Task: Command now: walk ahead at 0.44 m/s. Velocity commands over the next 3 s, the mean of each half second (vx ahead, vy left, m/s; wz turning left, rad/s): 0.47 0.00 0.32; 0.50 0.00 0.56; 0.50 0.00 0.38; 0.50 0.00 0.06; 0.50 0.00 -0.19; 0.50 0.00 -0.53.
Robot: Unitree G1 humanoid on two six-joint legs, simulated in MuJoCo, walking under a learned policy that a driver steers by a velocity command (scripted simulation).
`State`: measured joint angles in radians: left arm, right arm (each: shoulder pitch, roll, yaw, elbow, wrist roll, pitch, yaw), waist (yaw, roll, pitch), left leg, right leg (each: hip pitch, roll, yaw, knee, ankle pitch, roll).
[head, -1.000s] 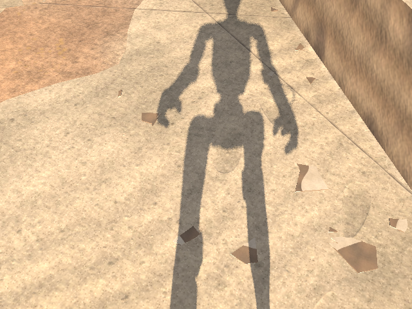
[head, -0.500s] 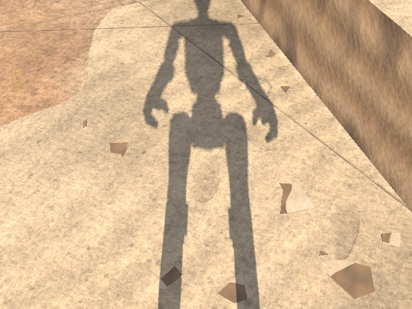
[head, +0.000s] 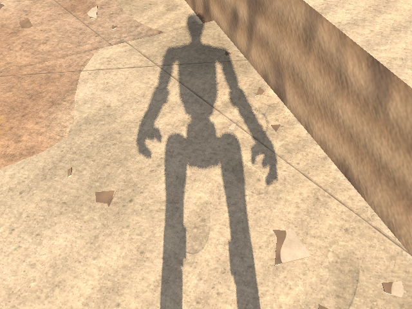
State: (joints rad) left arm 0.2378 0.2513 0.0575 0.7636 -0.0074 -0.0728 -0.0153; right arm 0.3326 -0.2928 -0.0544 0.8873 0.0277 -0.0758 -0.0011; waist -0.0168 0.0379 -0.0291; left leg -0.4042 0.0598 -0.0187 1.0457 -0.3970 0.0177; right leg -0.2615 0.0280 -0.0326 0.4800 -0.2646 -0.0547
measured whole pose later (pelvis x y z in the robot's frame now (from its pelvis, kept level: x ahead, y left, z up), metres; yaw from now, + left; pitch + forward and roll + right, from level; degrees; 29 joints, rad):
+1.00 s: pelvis +0.55 +0.09 +0.00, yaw +30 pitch +1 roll -1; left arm 0.18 0.26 0.05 0.71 0.01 -0.10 -0.01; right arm 0.33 -0.31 -0.07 0.71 0.03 -0.02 -0.01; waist -0.01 0.05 0.01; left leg -0.45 -0.02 -0.08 1.20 -0.39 0.02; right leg -0.32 0.02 -0.03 0.49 -0.19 -0.02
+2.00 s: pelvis +1.00 +0.43 -0.01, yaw +41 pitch +2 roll +1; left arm 0.14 0.28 0.04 0.79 0.00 -0.09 -0.04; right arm 0.34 -0.30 -0.05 0.82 0.02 -0.06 0.00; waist -0.01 0.02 0.03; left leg -0.32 0.01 -0.05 1.12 -0.44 0.03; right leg -0.42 0.01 -0.04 0.54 -0.16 -0.05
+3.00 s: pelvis +1.45 +0.73 -0.03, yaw +15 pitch +2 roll +0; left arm 0.11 0.27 0.04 0.78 0.04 -0.09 -0.05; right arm 0.42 -0.23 -0.01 0.94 -0.12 -0.11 0.03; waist -0.03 0.00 -0.02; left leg 0.06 0.16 0.22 0.66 -0.46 -0.05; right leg -0.53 0.06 -0.03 0.66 -0.18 -0.10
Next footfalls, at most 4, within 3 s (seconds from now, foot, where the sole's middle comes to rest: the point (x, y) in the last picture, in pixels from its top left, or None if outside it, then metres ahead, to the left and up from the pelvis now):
0.38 left None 0.36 0.15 -0.78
0.86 right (212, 263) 0.68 0.03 -0.78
1.36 left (104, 245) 0.76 0.42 -0.78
1.90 right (114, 164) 1.15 0.43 -0.78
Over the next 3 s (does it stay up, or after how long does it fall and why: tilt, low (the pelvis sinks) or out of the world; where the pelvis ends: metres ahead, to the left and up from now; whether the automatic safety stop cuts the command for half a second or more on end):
stays up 1.45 0.73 -0.03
